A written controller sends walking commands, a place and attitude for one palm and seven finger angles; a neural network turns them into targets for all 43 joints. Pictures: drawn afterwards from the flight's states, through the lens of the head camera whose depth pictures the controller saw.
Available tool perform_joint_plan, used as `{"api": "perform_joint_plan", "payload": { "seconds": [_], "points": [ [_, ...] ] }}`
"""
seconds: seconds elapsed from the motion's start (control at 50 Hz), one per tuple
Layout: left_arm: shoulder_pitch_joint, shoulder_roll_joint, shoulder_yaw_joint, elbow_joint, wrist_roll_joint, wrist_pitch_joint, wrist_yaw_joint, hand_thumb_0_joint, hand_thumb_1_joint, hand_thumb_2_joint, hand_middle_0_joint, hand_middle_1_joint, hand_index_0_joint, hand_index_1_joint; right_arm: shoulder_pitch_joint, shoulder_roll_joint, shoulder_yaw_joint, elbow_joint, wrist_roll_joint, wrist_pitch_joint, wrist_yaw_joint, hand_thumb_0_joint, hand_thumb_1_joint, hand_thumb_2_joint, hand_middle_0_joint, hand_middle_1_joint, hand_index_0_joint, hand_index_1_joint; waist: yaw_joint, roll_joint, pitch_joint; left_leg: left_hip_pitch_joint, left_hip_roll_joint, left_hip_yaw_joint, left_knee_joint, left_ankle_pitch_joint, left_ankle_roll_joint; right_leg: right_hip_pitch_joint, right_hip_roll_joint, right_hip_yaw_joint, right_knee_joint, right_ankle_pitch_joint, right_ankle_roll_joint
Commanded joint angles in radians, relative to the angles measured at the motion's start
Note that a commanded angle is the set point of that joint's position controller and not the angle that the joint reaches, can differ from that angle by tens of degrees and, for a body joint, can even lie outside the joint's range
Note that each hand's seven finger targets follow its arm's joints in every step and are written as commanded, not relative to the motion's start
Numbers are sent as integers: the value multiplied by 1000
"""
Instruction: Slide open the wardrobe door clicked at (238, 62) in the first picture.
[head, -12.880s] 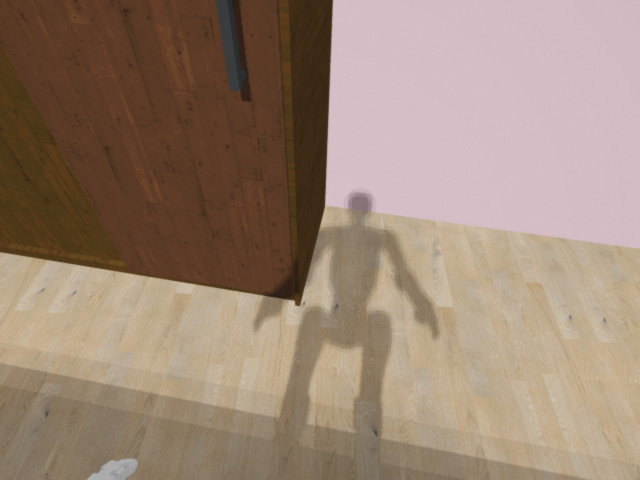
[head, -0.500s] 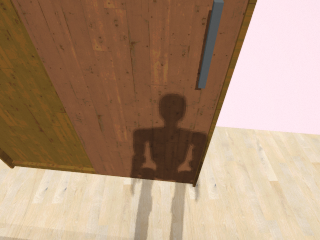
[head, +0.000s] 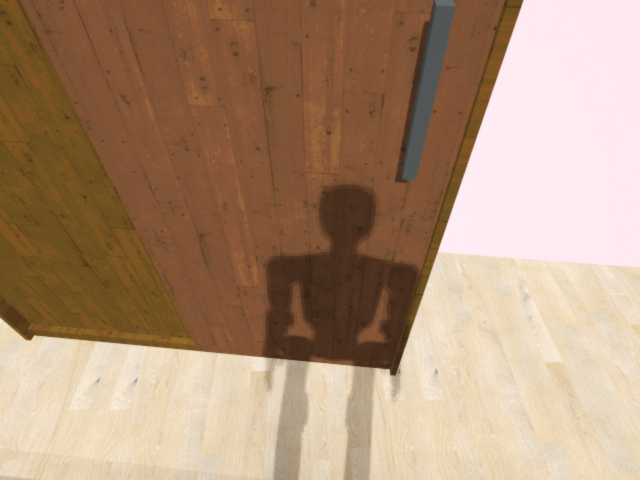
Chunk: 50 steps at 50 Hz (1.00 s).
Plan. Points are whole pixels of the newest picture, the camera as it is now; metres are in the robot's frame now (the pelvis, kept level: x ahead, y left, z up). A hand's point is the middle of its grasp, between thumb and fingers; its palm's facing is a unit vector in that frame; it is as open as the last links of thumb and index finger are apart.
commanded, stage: look again from close up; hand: right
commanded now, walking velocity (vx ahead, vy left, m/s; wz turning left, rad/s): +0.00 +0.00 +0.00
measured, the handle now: (422, 96) +0.57 -0.11 +0.21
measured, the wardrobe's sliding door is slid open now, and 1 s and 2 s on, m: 0.00 0.00 0.00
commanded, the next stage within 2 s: shuffle to correct the standing spot in 1.12 s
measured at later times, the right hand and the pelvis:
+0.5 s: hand out of the picture -0.01 -0.16 -0.18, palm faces +0.03 +0.99 -0.17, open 7.3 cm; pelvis +0.01 -0.01 +0.00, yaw +0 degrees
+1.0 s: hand out of the picture +0.02 -0.18 -0.18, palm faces +0.02 +0.98 -0.19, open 7.3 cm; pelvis +0.03 -0.01 +0.00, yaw +0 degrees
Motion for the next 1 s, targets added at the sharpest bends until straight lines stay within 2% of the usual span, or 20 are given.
{"api": "perform_joint_plan", "payload": {
  "seconds": [0.0, 0.12, 0.3, 0.6, 0.64, 0.78, 0.86, 0.98],
  "points": [
    [70, 100, 16, -22, 2, -14, 3, 0, 900, 900, -200, -300, -200, -300, 86, -84, -14, -20, 4, -11, -1, 0, -900, -900, 200, 300, 200, 300, 4, 7, 78, -28, 93, -117, -74, 9, 27, -60, -163, 187, -138, -81, 46],
    [65, 104, 14, -20, 2, -18, 5, 0, 900, 900, -200, -300, -200, -300, 83, -85, -15, -14, 4, -10, -1, 0, -900, -900, 200, 300, 200, 300, 2, -3, 62, -2, 95, -110, -68, 37, 25, -51, -167, 188, -146, -57, 46],
    [60, 122, 16, -20, 3, -17, 5, 0, 900, 900, -200, -300, -200, -300, 79, -94, -15, -11, 2, -6, 1, 0, -900, -900, 200, 300, 200, 300, -1, -10, 90, -9, 90, -100, -60, 18, 22, -66, -176, 208, -181, -113, 47],
    [41, 142, 14, -15, 1, -26, 9, 0, 900, 900, -200, -300, -200, -300, 51, -119, -19, -6, 4, -9, 2, 0, -900, -900, 200, 300, 200, 300, 0, 7, 50, 12, 100, -102, -68, 70, 22, 9, -176, 187, -148, 64, 48],
    [37, 144, 13, -14, 2, -25, 10, 0, 900, 900, -200, -300, -200, -300, 46, -118, -18, -3, 5, -6, 2, 0, -900, -900, 200, 300, 200, 300, 2, -12, 67, 2, 99, -101, -67, 54, 19, 6, -176, 193, -164, 39, 53],
    [28, 158, 12, -13, 2, -27, 12, 0, 900, 900, -200, -300, -200, -300, 32, -130, -19, -1, 5, -5, 4, 0, -900, -900, 200, 300, 200, 300, 1, -4, 67, 13, 100, -102, -70, 65, 19, 15, -177, 191, -166, 68, 56],
    [25, 163, 13, -13, 2, -31, 13, 0, 900, 900, -200, -300, -200, -300, 25, -139, -21, -2, 5, -6, 4, 0, -900, -900, 200, 300, 200, 300, 0, -8, 46, 28, 102, -102, -71, 89, 20, 38, -177, 185, -153, 142, 58],
    [15, 175, 12, -12, 3, -29, 13, 0, 900, 900, -200, -300, -200, -300, 8, -148, -23, -2, 6, -4, 6, 0, -900, -900, 200, 300, 200, 300, -1, -8, 62, 25, 103, -101, -74, 70, 20, 29, -179, 191, -169, 108, 61]
  ]
}}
